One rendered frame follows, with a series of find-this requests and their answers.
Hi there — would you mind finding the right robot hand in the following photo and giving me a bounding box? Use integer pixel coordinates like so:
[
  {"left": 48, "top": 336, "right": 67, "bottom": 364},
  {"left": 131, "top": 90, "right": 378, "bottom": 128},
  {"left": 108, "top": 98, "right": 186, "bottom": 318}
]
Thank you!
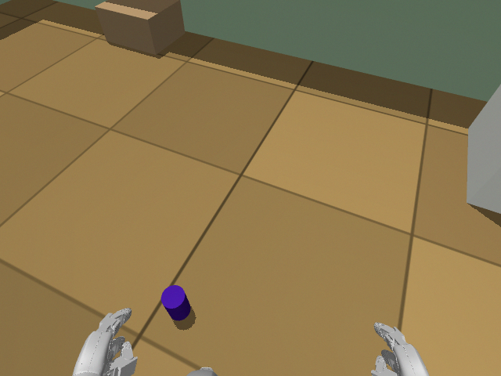
[{"left": 371, "top": 323, "right": 430, "bottom": 376}]

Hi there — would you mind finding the left robot hand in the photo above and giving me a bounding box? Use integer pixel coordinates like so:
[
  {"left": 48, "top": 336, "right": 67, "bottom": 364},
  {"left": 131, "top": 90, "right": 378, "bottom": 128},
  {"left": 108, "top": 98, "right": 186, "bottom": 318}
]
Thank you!
[{"left": 72, "top": 308, "right": 138, "bottom": 376}]

